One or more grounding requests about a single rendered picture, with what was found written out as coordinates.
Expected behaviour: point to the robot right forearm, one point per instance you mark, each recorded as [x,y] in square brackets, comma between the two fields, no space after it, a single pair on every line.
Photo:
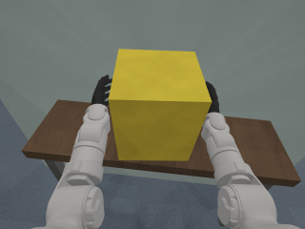
[229,166]

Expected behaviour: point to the right robot upper arm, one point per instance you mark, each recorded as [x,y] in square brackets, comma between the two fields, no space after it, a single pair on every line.
[247,206]

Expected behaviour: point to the robot left forearm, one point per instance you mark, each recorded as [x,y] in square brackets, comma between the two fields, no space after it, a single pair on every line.
[85,166]

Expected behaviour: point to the robot left hand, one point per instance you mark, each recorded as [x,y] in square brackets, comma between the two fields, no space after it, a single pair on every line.
[99,95]

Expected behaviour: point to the carton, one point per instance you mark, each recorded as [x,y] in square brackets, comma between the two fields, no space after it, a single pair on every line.
[158,102]

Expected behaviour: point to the left robot upper arm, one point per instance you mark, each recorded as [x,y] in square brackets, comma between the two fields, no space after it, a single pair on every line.
[75,207]

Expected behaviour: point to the robot right hand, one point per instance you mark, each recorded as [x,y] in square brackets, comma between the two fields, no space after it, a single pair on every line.
[214,108]

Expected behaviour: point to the table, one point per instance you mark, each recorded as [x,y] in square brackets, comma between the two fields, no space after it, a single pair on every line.
[256,141]

